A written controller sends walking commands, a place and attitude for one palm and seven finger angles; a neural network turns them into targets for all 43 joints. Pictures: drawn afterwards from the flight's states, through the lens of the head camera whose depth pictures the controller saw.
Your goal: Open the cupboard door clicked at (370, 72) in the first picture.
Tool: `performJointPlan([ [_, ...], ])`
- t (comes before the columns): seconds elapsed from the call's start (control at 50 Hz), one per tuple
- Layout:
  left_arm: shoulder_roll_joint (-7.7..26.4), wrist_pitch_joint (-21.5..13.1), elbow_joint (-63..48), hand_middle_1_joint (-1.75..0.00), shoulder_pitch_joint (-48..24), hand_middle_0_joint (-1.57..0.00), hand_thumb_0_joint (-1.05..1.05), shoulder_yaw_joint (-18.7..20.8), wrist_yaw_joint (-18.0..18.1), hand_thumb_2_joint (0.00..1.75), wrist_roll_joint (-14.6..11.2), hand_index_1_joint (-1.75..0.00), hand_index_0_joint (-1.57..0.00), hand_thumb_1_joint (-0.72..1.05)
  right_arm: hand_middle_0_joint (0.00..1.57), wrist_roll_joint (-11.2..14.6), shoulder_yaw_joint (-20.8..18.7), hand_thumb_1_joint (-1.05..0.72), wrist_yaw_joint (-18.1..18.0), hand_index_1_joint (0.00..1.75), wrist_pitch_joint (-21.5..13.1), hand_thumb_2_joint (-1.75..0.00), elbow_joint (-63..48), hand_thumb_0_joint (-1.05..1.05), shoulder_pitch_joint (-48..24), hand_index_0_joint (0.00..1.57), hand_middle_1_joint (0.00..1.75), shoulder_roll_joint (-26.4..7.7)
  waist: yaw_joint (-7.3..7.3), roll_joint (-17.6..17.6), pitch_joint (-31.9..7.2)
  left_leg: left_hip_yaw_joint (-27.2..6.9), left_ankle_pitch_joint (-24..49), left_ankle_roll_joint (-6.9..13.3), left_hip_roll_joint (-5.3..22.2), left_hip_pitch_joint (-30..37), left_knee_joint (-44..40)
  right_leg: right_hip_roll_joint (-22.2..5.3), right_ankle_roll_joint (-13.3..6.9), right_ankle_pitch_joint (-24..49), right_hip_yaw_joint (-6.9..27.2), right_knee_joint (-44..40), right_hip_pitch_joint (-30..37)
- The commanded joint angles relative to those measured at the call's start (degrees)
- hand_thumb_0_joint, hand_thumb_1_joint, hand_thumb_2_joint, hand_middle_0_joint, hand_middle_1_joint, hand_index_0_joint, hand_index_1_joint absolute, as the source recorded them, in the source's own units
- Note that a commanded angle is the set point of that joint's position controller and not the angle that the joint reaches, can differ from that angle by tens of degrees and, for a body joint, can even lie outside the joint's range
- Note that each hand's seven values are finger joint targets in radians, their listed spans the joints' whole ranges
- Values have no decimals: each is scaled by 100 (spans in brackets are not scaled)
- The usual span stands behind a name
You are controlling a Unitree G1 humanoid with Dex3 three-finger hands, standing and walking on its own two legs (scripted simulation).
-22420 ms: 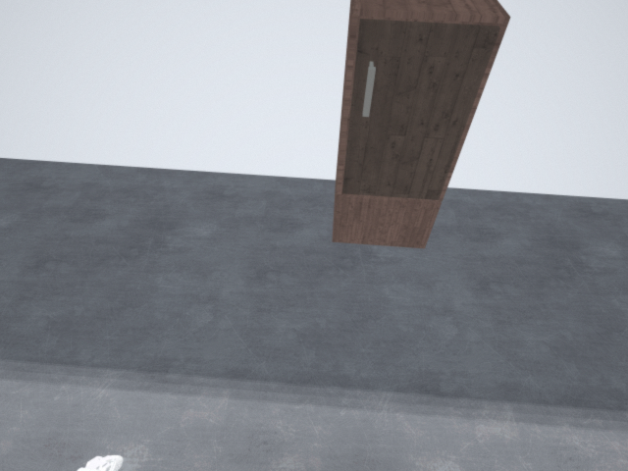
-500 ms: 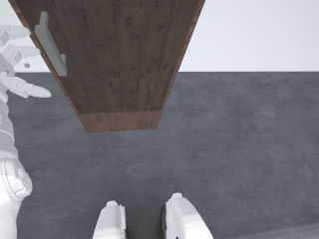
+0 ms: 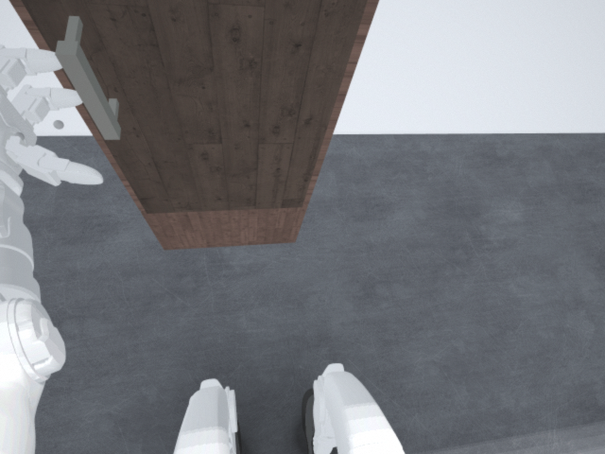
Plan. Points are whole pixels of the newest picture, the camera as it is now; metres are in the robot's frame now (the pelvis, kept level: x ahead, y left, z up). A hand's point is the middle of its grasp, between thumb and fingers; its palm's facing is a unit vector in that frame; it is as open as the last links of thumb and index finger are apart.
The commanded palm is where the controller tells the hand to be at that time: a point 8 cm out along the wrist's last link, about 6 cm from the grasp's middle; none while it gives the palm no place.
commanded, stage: slide the fingers in behind the handle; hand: left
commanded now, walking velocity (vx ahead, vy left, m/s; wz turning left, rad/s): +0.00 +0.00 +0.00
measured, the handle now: (95, 84) +0.56 +0.22 +0.06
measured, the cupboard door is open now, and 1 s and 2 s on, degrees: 0 0 0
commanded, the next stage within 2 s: close the thumb around the handle in 1.32 s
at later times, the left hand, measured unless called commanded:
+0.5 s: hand (91, 120) +0.51 +0.22 +0.05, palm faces +0.01 -1.00 -0.02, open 14.0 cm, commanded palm +0.49 +0.26 +0.05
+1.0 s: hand (119, 120) +0.51 +0.19 +0.05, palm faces +0.05 -1.00 -0.02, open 14.0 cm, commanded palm +0.49 +0.23 +0.05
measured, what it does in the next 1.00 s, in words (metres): stands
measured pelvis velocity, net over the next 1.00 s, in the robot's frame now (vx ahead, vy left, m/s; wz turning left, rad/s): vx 0.01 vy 0.00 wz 0.01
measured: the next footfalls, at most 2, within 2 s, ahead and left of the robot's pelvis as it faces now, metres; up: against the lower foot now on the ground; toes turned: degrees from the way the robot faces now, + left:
none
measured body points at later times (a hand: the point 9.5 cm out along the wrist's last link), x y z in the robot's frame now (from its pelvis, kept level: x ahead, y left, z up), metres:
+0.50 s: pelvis +0.00 +0.00 +0.00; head +0.16 +0.04 +0.42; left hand +0.50 +0.28 +0.06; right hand +0.02 -0.26 -0.11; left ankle +0.01 +0.10 -0.63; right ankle +0.04 -0.13 -0.63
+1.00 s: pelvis +0.01 +0.00 +0.00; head +0.16 +0.02 +0.43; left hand +0.50 +0.25 +0.06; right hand +0.03 -0.27 -0.11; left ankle +0.01 +0.10 -0.63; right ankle +0.04 -0.13 -0.63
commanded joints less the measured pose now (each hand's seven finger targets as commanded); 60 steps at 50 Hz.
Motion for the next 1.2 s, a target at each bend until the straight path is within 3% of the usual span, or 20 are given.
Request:
performJointPlan([
  [0.0,1514,-435,-1164,-120,-2130,-30,0,149,79,30,-185,-120,-30,-50,20,18,-437,-90,-64,30,-102,-90,-236,0,962,20,30,-1097,40,998,-2990,-327,2504,-4,-147,2236,-852,227,-133,1448,212,-608,1367],
  [0.04,1541,-385,-1059,-120,-2149,-30,0,126,115,30,-138,-120,-30,-50,20,25,-421,-90,-73,30,-105,-90,-250,0,966,20,30,-1110,35,911,-2801,-318,2252,11,-163,2028,-924,223,-141,1325,216,-636,1443],
  [0.08,1530,-439,-1269,-120,-2203,-30,0,121,145,30,-120,-120,-30,-50,20,7,-425,-90,-66,30,-115,-90,-261,0,981,20,30,-1098,90,1167,-3059,-336,2475,-7,-157,2307,-917,220,-161,1410,211,-594,1393],
  [0.12,1493,-477,-1257,-120,-2253,-30,0,126,197,30,-128,-120,-30,-50,20,-1,-438,-90,-65,30,-117,-90,-232,0,972,20,30,-1090,53,1064,-2993,-347,2487,-19,-150,2294,-909,219,-154,1418,204,-603,1382],
  [0.18,1109,-481,-1143,-120,-2141,-30,0,-96,234,30,-151,-120,-30,-50,20,1,-449,-90,-41,30,-125,-90,-220,0,989,20,30,-1070,-4,990,-2946,-365,2544,-21,-140,2384,-908,229,-153,1413,169,-598,1227],
  [0.24,1057,-458,-1086,-120,-2365,-30,0,-164,323,30,-113,-120,-30,-50,20,-9,-449,-90,-44,30,-129,-90,-194,0,972,20,30,-1075,-43,1008,-2729,-359,2254,-20,-154,2234,-938,213,-152,1209,181,-633,1146],
  [0.38,1224,-570,-1181,-120,-2479,-30,0,-18,511,30,-13,-120,-30,-50,20,-49,-450,-90,-33,30,-144,-90,-212,0,1024,20,30,-1080,13,1046,-3128,-395,2540,-40,-162,2380,-880,209,-169,1391,183,-513,1245],
  [0.4,1092,-597,-1280,-120,-2470,-30,0,-124,519,30,4,-120,-30,-50,20,-52,-449,-90,-16,30,-138,-90,-232,0,1013,20,30,-1053,41,1242,-3232,-407,2718,-70,-160,2518,-881,202,-179,1453,167,-488,1200],
  [0.48,889,-538,-1115,-120,-2173,-30,0,-154,590,30,-19,-120,-30,-50,20,-48,-475,-90,29,30,-88,-90,-214,0,1059,20,30,-1041,51,991,-3145,-407,2890,-79,-134,2547,-873,225,-167,1563,132,-500,1218],
  [0.5,800,-515,-1174,-120,-2342,-30,0,-258,619,30,-12,-120,-30,-50,20,-45,-475,-90,28,30,-75,-90,-215,0,1036,20,30,-1039,-21,956,-3041,-411,2783,-71,-135,2479,-893,217,-154,1515,132,-514,1179],
  [0.58,632,-564,-1345,-120,-2395,-30,0,-342,765,30,31,-120,-30,-50,20,-66,-494,-90,54,30,-69,-90,-215,0,1062,20,30,-1007,28,1104,-3179,-418,2862,-95,-149,2668,-920,222,-173,1498,120,-517,1153],
  [0.66,426,-618,-1183,-120,-2509,-30,0,-460,893,30,47,-120,-30,-50,20,-84,-492,-90,58,30,-75,-90,-155,0,1078,20,30,-979,-70,928,-2858,-419,2683,-73,-159,2500,-939,225,-179,1442,114,-557,1131],
  [0.7,447,-679,-1353,-120,-2487,-30,0,-419,941,30,51,-120,-30,-50,20,-92,-517,-90,68,30,-71,-90,-189,0,1049,20,30,-975,-20,969,-3157,-374,2772,-78,-176,2585,-917,213,-164,1564,150,-550,1270],
  [0.76,113,-762,-1451,-120,-2593,-30,0,-716,978,30,88,-120,-30,-50,20,-108,-529,-90,93,30,-72,-90,-137,0,1064,20,30,-943,-100,1060,-3101,-430,2978,-102,-151,2820,-918,220,-186,1589,102,-535,1098],
  [0.78,186,-757,-1347,-120,-2454,-30,0,-609,1007,30,91,-120,-30,-50,20,-102,-537,-90,103,30,-57,-90,-135,0,1069,20,30,-950,-5,1069,-3149,-412,2953,-119,-166,2793,-927,220,-184,1564,111,-548,1154],
  [0.82,192,-727,-1187,-120,-2329,-30,0,-540,1062,30,73,-120,-30,-50,20,-97,-534,-90,98,30,-47,-90,-143,0,1038,20,30,-940,-4,850,-3044,-367,2792,-91,-185,2566,-930,215,-170,1596,133,-566,1295],
  [1.04,-65,-798,-1061,-120,-2690,-30,0,-883,1078,30,171,-120,-30,-50,20,-105,-523,-90,96,30,-50,-90,-109,0,988,20,30,-935,-161,845,-2835,-346,2349,-46,-226,2336,-914,190,-174,1420,189,-589,1211],
  [1.12,3,-831,-1299,-120,-2643,-30,0,-816,1039,30,131,-120,-30,-50,20,-112,-544,-90,95,30,-46,-90,-119,0,1006,20,30,-936,-75,977,-3268,-338,2707,-58,-229,2602,-875,188,-180,1672,197,-548,1356],
  [1.14,-228,-802,-1220,-120,-2594,-30,0,-966,1023,30,106,-120,-30,-50,20,-104,-549,-90,103,30,-50,-90,-104,0,993,20,30,-909,-134,909,-3202,-332,2694,-52,-229,2598,-873,193,-169,1674,185,-572,1318],
  [1.18,-136,-813,-1241,-120,-2643,-30,0,-928,1036,30,113,-120,-30,-50,20,-106,-542,-90,105,30,-38,-90,-82,0,1007,20,30,-919,-102,999,-3146,-347,2777,-66,-220,2616,-877,195,-181,1705,183,-557,1291],
])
